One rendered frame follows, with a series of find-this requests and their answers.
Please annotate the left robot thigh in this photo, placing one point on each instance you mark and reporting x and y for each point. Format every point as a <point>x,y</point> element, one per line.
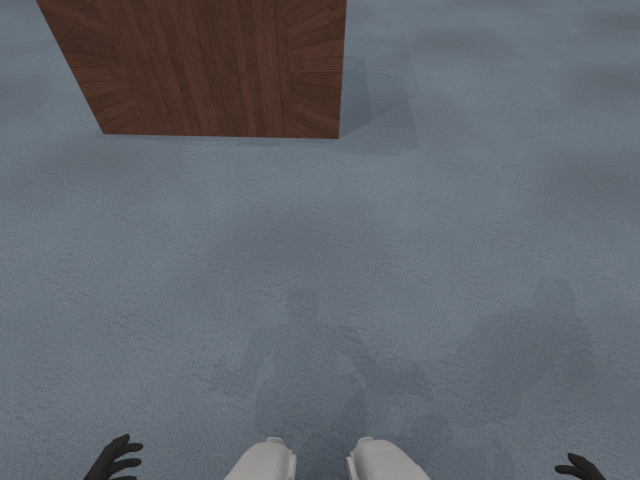
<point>265,461</point>

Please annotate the left robot shin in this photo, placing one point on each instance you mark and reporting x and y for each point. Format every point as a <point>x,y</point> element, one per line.
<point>275,440</point>

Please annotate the pedestal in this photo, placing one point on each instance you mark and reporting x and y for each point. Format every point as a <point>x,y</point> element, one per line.
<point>224,68</point>

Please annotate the left robot hand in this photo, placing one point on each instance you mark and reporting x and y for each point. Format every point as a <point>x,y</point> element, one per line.
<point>104,467</point>

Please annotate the right robot hand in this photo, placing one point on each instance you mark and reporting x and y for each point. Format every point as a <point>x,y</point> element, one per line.
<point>584,469</point>

